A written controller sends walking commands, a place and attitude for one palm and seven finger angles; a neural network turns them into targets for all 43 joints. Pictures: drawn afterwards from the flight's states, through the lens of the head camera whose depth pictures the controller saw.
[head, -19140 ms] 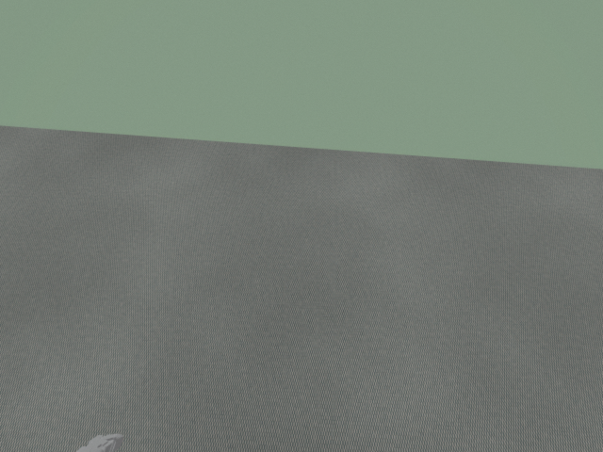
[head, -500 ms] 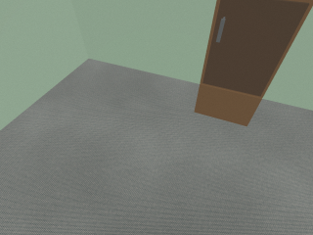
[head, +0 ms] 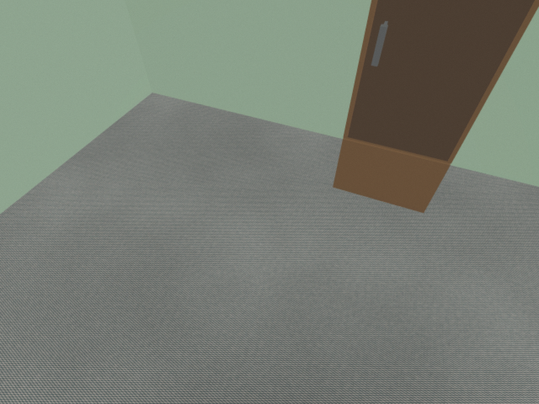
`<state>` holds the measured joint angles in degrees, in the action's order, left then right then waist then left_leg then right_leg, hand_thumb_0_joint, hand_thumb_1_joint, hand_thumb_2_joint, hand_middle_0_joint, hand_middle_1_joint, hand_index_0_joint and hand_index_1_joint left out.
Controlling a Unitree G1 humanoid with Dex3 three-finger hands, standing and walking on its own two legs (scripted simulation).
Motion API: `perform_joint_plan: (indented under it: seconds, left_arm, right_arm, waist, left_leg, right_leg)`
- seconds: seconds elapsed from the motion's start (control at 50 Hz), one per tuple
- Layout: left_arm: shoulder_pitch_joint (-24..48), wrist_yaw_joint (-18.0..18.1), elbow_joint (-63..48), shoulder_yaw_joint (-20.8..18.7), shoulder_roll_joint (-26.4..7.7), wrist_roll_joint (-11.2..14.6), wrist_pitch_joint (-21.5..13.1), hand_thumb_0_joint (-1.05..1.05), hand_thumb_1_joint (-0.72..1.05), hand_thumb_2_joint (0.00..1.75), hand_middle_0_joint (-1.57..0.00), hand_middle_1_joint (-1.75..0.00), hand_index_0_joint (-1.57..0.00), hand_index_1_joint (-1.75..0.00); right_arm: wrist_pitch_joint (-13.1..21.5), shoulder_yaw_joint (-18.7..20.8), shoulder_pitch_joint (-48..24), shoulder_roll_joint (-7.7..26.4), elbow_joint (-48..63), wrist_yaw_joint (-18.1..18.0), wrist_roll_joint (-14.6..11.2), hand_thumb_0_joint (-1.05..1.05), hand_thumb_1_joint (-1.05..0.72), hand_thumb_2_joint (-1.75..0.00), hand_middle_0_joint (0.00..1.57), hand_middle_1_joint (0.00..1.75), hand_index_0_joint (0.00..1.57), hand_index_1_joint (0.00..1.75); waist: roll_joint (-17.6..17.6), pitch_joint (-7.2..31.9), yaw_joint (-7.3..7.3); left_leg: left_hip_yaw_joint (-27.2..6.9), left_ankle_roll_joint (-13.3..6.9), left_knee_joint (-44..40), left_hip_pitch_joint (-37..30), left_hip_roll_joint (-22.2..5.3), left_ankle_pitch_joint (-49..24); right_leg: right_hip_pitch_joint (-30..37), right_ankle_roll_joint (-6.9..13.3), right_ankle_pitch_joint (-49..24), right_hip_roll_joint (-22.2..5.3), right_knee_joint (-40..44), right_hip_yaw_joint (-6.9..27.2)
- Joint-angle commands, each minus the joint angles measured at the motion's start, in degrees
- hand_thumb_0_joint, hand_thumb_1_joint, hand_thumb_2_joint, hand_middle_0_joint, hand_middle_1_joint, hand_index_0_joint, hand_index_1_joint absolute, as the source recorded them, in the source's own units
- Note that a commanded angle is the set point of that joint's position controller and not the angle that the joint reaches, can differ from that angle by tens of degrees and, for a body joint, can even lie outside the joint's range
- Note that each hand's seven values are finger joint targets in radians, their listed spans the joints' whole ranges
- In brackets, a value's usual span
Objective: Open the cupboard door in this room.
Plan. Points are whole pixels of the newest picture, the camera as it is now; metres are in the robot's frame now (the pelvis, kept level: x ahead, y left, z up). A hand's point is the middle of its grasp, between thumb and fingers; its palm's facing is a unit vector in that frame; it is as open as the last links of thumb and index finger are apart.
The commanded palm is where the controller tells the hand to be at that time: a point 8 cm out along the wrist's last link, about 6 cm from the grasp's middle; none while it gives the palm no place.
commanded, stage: stand and wait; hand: left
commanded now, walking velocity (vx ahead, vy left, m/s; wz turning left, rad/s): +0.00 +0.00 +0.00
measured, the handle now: (380, 43) +1.20 -0.32 +0.00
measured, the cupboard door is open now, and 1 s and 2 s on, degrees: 0 0 0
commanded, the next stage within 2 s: look at it before walking up in 0.04 s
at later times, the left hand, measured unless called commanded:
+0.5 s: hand out of the picture +0.01 +0.21 -0.17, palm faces +0.01 -0.98 -0.22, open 7.4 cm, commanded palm none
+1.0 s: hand out of the picture +0.09 +0.22 -0.16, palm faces -0.12 -0.95 -0.28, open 7.4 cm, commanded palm none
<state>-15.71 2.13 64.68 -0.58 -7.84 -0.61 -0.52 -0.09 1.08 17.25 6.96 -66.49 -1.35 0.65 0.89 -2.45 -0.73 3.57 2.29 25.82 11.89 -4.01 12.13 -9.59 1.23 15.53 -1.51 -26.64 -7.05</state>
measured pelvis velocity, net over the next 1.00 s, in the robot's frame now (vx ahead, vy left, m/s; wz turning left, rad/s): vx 0.03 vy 0.00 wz -0.14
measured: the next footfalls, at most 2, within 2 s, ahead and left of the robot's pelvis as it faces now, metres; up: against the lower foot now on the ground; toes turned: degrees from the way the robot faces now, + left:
left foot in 1.56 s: +0.40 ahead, +0.03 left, +0.00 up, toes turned -16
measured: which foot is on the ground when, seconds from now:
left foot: down 0.00-1.00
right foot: down 0.00-1.00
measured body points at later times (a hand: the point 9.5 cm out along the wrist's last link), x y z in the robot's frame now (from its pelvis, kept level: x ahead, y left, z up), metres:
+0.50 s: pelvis +0.00 +0.02 +0.00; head +0.02 +0.02 +0.45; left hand +0.01 +0.26 -0.15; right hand +0.02 -0.23 -0.15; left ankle +0.02 +0.14 -0.74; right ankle -0.01 -0.10 -0.74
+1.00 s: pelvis +0.03 +0.00 +0.00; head +0.05 -0.02 +0.45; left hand +0.10 +0.27 -0.14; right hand +0.05 -0.26 -0.16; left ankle +0.02 +0.14 -0.74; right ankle +0.01 -0.09 -0.72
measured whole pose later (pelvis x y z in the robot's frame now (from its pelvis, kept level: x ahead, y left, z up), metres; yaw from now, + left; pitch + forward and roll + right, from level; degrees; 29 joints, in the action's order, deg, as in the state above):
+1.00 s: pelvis +0.03 +0.00 +0.00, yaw -8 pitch +0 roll +1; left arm -13.3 -2.1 60.0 -2.8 -13.7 -1.7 1.9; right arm 1.0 2.6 11.1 14.7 -59.4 -0.3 1.8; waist 1.8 -2.6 0.5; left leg 11.6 2.0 26.4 8.4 -5.5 16.7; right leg -18.4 -0.1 26.4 -3.0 -41.9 -5.2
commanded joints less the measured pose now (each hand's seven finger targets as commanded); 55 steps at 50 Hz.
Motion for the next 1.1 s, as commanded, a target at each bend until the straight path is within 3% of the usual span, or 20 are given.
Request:
perform_joint_plan:
  seconds: [0.0, 0.34, 0.68, 0.74, 0.76, 0.8, 0.84, 0.86, 0.88, 0.9, 0.94, 0.98, 1.0, 1.02, 1.04, 1.06, 1.08]
  left_arm:
    - [-4.13, 0.29, -1.29, -0.53, -6.03, 0.21, -0.75, 0.0, 0.9, 0.9, -0.2, -0.3, -0.2, -0.3]
    - [-2.38, -0.17, -1.5, -1.09, -9.56, -0.1, -1.35, 0.0, 0.9, 0.9, -0.2, -0.3, -0.2, -0.3]
    - [6.27, -1.28, -3.31, -2.04, -18.66, -0.18, -1.54, 0.0, 0.9, 0.9, -0.2, -0.3, -0.2, -0.3]
    - [5.19, -1.38, -2.58, -1.26, -14.59, -0.01, -0.29, 0.0, 0.9, 0.9, -0.2, -0.3, -0.2, -0.3]
    - [4.81, -1.58, -2.87, -1.18, -13.85, -0.11, 0.26, 0.0, 0.9, 0.9, -0.2, -0.3, -0.2, -0.3]
    - [4.73, -2.28, -4.22, -1.41, -13.2, -0.4, 1.11, 0.0, 0.9, 0.9, -0.2, -0.3, -0.2, -0.3]
    - [3.8, -3.1, -6.06, -1.84, -12.17, -0.69, 1.63, 0.0, 0.9, 0.9, -0.2, -0.3, -0.2, -0.3]
    - [4.88, -3.39, -7.56, -2.16, -11.83, -0.83, 1.76, 0.0, 0.9, 0.9, -0.2, -0.3, -0.2, -0.3]
    - [6.11, -3.73, -9.02, -2.53, -11.28, -0.82, 1.48, 0.0, 0.9, 0.9, -0.2, -0.3, -0.2, -0.3]
    - [7.47, -4.02, -10.12, -2.77, -10.9, -0.89, 1.09, 0.0, 0.9, 0.9, -0.2, -0.3, -0.2, -0.3]
    - [5.58, -4.47, -10.6, -2.99, -9.92, -0.77, 0.6, 0.0, 0.9, 0.9, -0.2, -0.3, -0.2, -0.3]
    - [-2.25, -4.53, -8.51, -3.36, -9.32, -0.82, 0.37, 0.0, 0.9, 0.9, -0.2, -0.3, -0.2, -0.3]
    - [-8.56, -4.18, -6.36, -3.85, -11.07, -0.96, -0.02, 0.0, 0.9, 0.9, -0.2, -0.3, -0.2, -0.3]
    - [-13.41, -3.29, -5.07, -4.93, -17.33, -1.41, -0.89, 0.0, 0.9, 0.9, -0.2, -0.3, -0.2, -0.3]
    - [-16.76, -2.39, -4.86, -4.98, -19.22, -0.12, -0.93, 0.0, 0.9, 0.9, -0.2, -0.3, -0.2, -0.3]
    - [-14.91, -1.81, -5.39, -5.02, -18.25, 0.06, -1.43, 0.0, 0.9, 0.9, -0.2, -0.3, -0.2, -0.3]
    - [-11.6, -1.82, -6.16, -4.88, -16.54, -0.16, -1.75, 0.0, 0.9, 0.9, -0.2, -0.3, -0.2, -0.3]
  right_arm:
    - [0.76, 0.61, 2.92, 4.98, 1.7, -0.22, -0.19, 0.0, -0.9, -0.9, 0.2, 0.3, 0.2, 0.3]
    - [1.72, 1.29, -0.87, 10.11, 3.26, -0.32, -0.32, 0.0, -0.9, -0.9, 0.2, 0.3, 0.2, 0.3]
    - [2.32, 1.7, -9.16, 19.63, 5.63, 0.39, -0.19, 0.0, -0.9, -0.9, 0.2, 0.3, 0.2, 0.3]
    - [1.66, 0.82, -6.75, 15.59, 4.88, 0.44, 0.26, 0.0, -0.9, -0.9, 0.2, 0.3, 0.2, 0.3]
    - [1.34, 0.79, -6.01, 15.12, 4.93, 0.43, 0.42, 0.0, -0.9, -0.9, 0.2, 0.3, 0.2, 0.3]
    - [0.75, 1.53, -5.18, 16.45, 5.9, 0.37, 0.69, 0.0, -0.9, -0.9, 0.2, 0.3, 0.2, 0.3]
    - [0.53, 3.08, -4.33, 19.71, 7.6, 0.26, 0.71, 0.0, -0.9, -0.9, 0.2, 0.3, 0.2, 0.3]
    - [0.73, 3.58, -3.54, 20.07, 8.18, 0.25, 0.85, 0.0, -0.9, -0.9, 0.2, 0.3, 0.2, 0.3]
    - [1.03, 3.82, -3.21, 20.13, 8.5, 0.25, 0.96, 0.0, -0.9, -0.9, 0.2, 0.3, 0.2, 0.3]
    - [1.31, 3.98, -2.92, 19.8, 8.63, 0.32, 1.08, 0.0, -0.9, -0.9, 0.2, 0.3, 0.2, 0.3]
    - [1.57, 4.1, -4.83, 19.26, 9.43, 0.46, 1.19, 0.0, -0.9, -0.9, 0.2, 0.3, 0.2, 0.3]
    - [1.43, 4.16, -8.33, 18.41, 10.56, 0.55, 1.0, 0.0, -0.9, -0.9, 0.2, 0.3, 0.2, 0.3]
    - [1.35, 3.84, -9.34, 16.8, 11.23, 0.71, 0.84, 0.0, -0.9, -0.9, 0.2, 0.3, 0.2, 0.3]
    - [1.33, 2.85, -10.17, 11.96, 13.44, 1.07, 0.21, 0.0, -0.9, -0.9, 0.2, 0.3, 0.2, 0.3]
    - [1.19, 2.28, -15.64, 11.95, 16.98, 1.53, 0.52, 0.0, -0.9, -0.9, 0.2, 0.3, 0.2, 0.3]
    - [1.25, 2.56, -17.91, 12.56, 17.13, 1.46, 0.39, 0.0, -0.9, -0.9, 0.2, 0.3, 0.2, 0.3]
    - [1.4, 2.9, -16.89, 12.2, 16.32, 1.53, 0.49, 0.0, -0.9, -0.9, 0.2, 0.3, 0.2, 0.3]
  waist:
    - [-2.15, -2.28, 0.72]
    - [-0.08, -1.42, 0.76]
    - [-0.47, 0.95, 1.1]
    - [0.36, 2.13, 0.61]
    - [1.04, 1.13, 0.47]
    - [4.13, -1.55, 0.05]
    - [9.89, -2.34, -0.29]
    - [10.17, -2.6, -0.92]
    - [8.64, -2.27, -0.97]
    - [7.59, -2.29, -1.12]
    - [6.6, -0.96, 0.29]
    - [4.61, 1.01, 4.14]
    - [-2.6, 2.24, 6.83]
    - [-21.27, 0.77, 8.85]
    - [-22.63, -1.61, 10.41]
    - [-16.35, -3.85, 9.15]
    - [-12.64, -5.02, 6.96]
  left_leg:
    - [-2.76, -2.04, -3.85, -0.98, -2.87, -4.83]
    - [-4.2, -2.8, -6.6, -2.24, -3.48, -4.61]
    - [-5.9, -3.19, -9.78, -3.93, -4.58, -5.16]
    - [-4.13, -2.26, -8.49, -5.8, -4.97, -0.26]
    - [-3.88, -2.27, -8.73, -5.79, -5.63, 3.86]
    - [-6.65, -3.68, -11.54, -5.11, -8.62, 15.04]
    - [-12.72, -7.89, -15.51, -5.71, -15.14, 23.29]
    - [-14.53, -10.48, -16.08, -7.3, -17.75, 21.03]
    - [-13.96, -11.91, -15.2, -9.2, -19.21, 16.93]
    - [-11.63, -11.72, -14.25, -8.54, -19.24, 13.71]
    - [-5.75, -9.82, -10.99, -6.35, -17.88, 8.64]
    - [1.07, -6.41, -2.2, 0.43, -14.58, 9.26]
    - [4.96, -3.82, 8.15, 7.27, -10.8, 13.37]
    - [10.65, -0.03, 26.66, 22.9, -3.43, 23.23]
    - [4.59, 0.53, 36.78, 30.55, -0.55, 25.91]
    - [-0.98, -0.11, 41.21, 31.21, -2.45, 19.58]
    - [-2.49, -0.1, 43.49, 31.82, -3.51, 14.43]
  right_leg:
    - [-4.01, -0.22, -3.11, -6.53, 8.51, 6.3]
    - [-1.13, -0.13, -5.25, -6.16, 9.79, 6.17]
    - [1.81, -0.4, -6.6, -7.11, 11.22, 6.69]
    - [-0.08, -0.73, -3.17, -6.15, 9.74, 7.52]
    - [-2.25, -0.79, 0.03, -5.48, 8.13, 7.16]
    - [-8.09, -1.01, 5.89, -2.74, 2.57, 5.5]
    - [-14.44, -1.38, 8.71, -0.01, -11.59, 2.12]
    - [-18.72, -1.27, 12.62, -0.87, -18.6, 3.01]
    - [-21.65, -1.21, 14.25, -2.55, -20.76, 4.34]
    - [-21.36, -1.32, 14.16, -3.48, -20.8, 4.46]
    - [-16.38, -1.58, 12.64, -3.65, -16.06, 2.67]
    - [-3.54, -1.61, 4.47, -1.51, -6.55, -0.48]
    - [6.13, -1.1, 1.03, -0.82, -0.3, -0.09]
    - [13.16, 3.1, 9.16, -13.52, 10.84, 20.73]
    - [10.75, 8.43, 6.31, -21.78, 17.51, 38.46]
    - [6.82, 10.04, 4.98, -21.71, 17.59, 39.94]
    - [5.92, 10.66, 7.91, -20.38, 16.76, 37.48]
